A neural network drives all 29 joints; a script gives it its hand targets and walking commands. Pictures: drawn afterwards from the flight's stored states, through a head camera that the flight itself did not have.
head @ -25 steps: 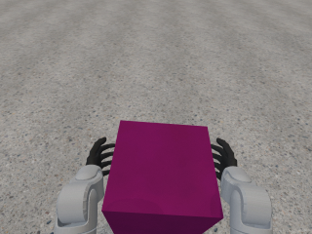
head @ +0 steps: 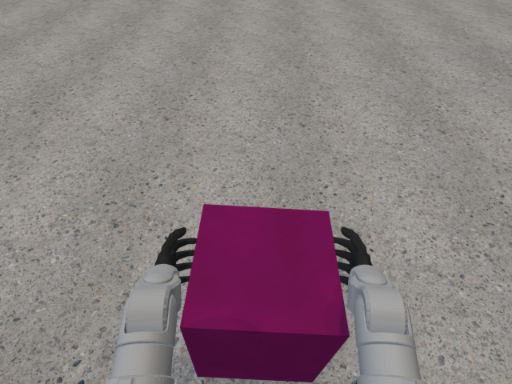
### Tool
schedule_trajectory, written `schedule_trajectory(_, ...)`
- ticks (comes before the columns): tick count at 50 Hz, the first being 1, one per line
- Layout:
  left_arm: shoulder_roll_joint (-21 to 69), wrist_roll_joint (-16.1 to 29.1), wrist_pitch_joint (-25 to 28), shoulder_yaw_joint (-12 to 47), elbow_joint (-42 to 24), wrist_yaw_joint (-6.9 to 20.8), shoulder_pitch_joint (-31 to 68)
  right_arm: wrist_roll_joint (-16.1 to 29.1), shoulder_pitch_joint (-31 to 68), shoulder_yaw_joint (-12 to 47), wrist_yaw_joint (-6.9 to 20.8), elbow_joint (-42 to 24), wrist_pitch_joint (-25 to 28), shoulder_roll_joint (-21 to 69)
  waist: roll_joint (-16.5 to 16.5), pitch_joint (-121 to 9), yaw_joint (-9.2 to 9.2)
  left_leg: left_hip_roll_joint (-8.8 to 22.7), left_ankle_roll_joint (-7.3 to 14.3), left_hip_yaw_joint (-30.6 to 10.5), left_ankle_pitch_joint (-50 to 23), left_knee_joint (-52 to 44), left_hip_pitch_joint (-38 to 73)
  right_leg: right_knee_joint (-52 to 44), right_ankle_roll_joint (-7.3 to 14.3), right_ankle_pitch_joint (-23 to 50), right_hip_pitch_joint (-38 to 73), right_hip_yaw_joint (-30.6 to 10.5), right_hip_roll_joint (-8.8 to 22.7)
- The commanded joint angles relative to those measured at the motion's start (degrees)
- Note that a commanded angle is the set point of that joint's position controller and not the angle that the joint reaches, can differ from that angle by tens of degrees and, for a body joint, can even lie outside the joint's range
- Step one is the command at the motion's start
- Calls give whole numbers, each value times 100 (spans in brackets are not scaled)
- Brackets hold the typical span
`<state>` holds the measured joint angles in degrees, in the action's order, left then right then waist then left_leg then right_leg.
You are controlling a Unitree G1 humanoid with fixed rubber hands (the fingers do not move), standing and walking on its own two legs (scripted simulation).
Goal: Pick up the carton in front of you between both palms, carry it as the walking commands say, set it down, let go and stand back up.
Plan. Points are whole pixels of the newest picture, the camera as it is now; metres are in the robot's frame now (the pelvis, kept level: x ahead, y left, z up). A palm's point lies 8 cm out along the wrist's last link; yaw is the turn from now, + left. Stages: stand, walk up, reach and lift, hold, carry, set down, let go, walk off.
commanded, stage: carry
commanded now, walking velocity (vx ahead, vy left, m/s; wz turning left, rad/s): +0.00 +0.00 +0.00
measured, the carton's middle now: (260, 297) +0.28 +0.00 -0.04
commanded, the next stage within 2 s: hold in 1.18 s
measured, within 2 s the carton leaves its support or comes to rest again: neither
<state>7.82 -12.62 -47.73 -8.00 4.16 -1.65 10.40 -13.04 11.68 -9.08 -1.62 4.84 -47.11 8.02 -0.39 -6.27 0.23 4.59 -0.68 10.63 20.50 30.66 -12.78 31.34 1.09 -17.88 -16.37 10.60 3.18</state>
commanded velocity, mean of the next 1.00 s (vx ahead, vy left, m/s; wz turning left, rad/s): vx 0.00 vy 0.00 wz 0.00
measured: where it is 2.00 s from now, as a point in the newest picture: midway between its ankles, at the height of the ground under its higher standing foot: outside the picture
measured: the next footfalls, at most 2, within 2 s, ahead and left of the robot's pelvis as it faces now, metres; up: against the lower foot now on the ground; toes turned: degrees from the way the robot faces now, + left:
none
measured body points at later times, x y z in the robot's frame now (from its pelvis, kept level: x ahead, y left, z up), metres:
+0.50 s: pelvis -0.02 +0.00 +0.00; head -0.04 +0.00 +0.45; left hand +0.28 +0.15 +0.04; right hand +0.29 -0.15 +0.04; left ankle -0.05 +0.11 -0.73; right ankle -0.02 -0.10 -0.73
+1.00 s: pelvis -0.04 +0.01 +0.00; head -0.06 +0.01 +0.45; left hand +0.27 +0.16 +0.04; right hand +0.27 -0.14 +0.04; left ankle -0.05 +0.11 -0.73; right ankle -0.02 -0.10 -0.73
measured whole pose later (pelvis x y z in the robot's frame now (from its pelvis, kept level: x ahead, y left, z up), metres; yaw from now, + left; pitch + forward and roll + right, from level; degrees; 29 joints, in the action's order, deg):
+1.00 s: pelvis -0.04 +0.01 +0.00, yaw +0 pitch +2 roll +0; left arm 8.4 -14.1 -42.3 -11.0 10.7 -0.8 13.9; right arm -14.5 15.0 -12.2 -0.8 11.0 -41.7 8.7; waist -0.1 -5.7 0.0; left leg 3.6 0.8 11.1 16.5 28.8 -14.0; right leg 28.5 0.8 -13.0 -17.2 10.3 3.8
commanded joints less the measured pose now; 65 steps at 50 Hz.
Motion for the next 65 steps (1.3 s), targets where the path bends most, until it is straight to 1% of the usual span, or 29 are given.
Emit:
schedule_trajectory(1,4480,1134,649,2668,84,1166,2634,1142,2338,2725,1170,306,526,4567,45,-1369,-12,528,63,-468,-2569,-229,428,-248,50,2993,783,-621,674)
schedule_trajectory(5,4670,1008,1109,2481,589,1271,3007,994,2676,2531,1267,822,978,4741,30,-1285,-17,534,85,-502,-2197,-373,393,-380,64,2577,745,-644,670)
schedule_trajectory(8,4876,1019,1244,2535,726,1324,3163,984,2798,2571,1322,962,1108,4940,29,-1276,-15,544,100,-522,-2034,-446,396,-448,61,2372,730,-655,673)
schedule_trajectory(10,4994,1074,1218,2638,671,1343,3179,1032,2801,2672,1343,919,1081,5064,29,-1297,-12,551,105,-528,-2009,-467,401,-468,54,2323,735,-656,677)
schedule_trajectory(13,5121,1227,1031,2870,421,1338,3104,1184,2702,2905,1340,672,896,5205,30,-1334,-7,560,105,-533,-2013,-474,406,-474,41,2293,745,-655,684)
schedule_trajectory(18,4984,1176,785,2770,394,1318,2900,1142,2522,2791,1320,624,654,5074,40,-1259,-15,565,115,-540,-1923,-509,338,-507,24,2165,685,-644,680)
schedule_trajectory(26,5045,1239,788,2815,311,1325,3082,1190,2676,2834,1330,550,659,5146,33,-1169,-17,557,138,-570,-1611,-613,246,-605,31,1815,603,-670,677)
schedule_trajectory(59,5008,1214,752,2782,316,1317,3039,1161,2644,2780,1327,565,631,5109,27,-1225,-16,554,191,-596,-1544,-650,131,-598,-14,1638,528,-665,674)
schedule_trajectory(60,5124,1158,713,2571,295,1356,2496,1149,2035,2658,1352,472,585,5236,-193,-587,-10,-792,247,-1572,-3240,-930,725,-821,102,3004,1690,-1520,-777)
schedule_trajectory(61,5091,1101,814,2579,128,1314,2623,1099,2243,2705,1328,267,676,5147,-162,-942,-39,-750,233,-1678,-3592,-890,843,-809,103,3413,1918,-1661,-723)
schedule_trajectory(62,4957,1009,819,2466,160,1287,2396,1027,2181,2609,1336,251,673,4972,-47,-958,-107,-750,264,-1653,-3014,-1060,1174,-874,38,3073,1878,-1627,-695)
schedule_trajectory(63,4941,996,831,2485,129,1299,2596,990,2263,2627,1345,243,684,5020,-55,-723,-89,-750,193,-1641,-3135,-1061,1013,-870,-3,3074,1891,-1598,-730)
schedule_trajectory(64,4956,1001,839,2457,212,1293,2621,1041,2329,2615,1334,231,702,5049,8,-807,-29,-779,171,-1663,-3357,-1037,1219,-919,-44,3246,1877,-1633,-753)
schedule_trajectory(65,4931,1007,864,2439,284,1274,2584,1090,2359,2657,1315,257,717,5069,60,-883,-31,-801,174,-1672,-3413,-1047,1477,-968,-78,3241,1799,-1635,-794)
